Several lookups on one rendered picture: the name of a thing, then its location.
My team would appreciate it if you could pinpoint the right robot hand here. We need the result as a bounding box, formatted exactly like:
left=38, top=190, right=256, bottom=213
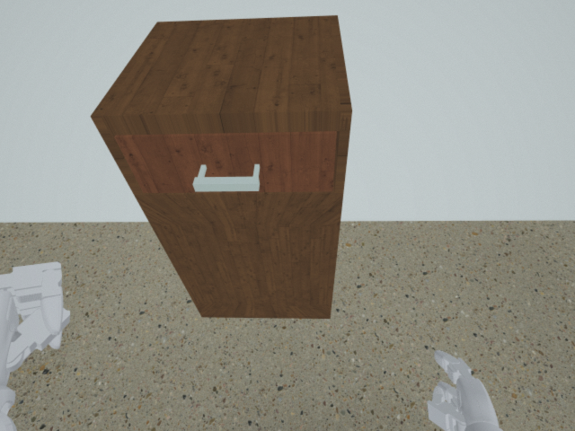
left=427, top=350, right=499, bottom=431

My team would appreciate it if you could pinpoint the drawer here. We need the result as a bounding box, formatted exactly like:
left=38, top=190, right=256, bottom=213
left=114, top=131, right=337, bottom=193

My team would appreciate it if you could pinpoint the cabinet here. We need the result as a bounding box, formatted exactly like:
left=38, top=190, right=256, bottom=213
left=91, top=15, right=352, bottom=319

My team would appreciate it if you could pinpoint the left robot hand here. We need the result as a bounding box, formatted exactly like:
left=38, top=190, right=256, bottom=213
left=0, top=261, right=70, bottom=386

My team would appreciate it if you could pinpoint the handle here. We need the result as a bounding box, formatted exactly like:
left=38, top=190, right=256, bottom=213
left=192, top=164, right=260, bottom=192

